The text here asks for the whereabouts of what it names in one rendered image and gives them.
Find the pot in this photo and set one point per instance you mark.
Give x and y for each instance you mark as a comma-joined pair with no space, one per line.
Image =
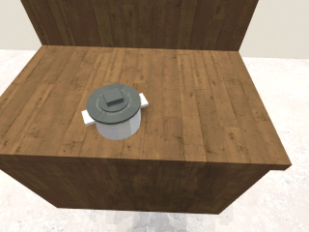
118,131

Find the knob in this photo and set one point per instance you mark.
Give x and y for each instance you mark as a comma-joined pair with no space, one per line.
112,96

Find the table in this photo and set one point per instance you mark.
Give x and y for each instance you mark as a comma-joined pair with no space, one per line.
204,139

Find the lid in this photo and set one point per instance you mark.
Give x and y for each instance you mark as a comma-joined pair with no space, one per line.
115,113

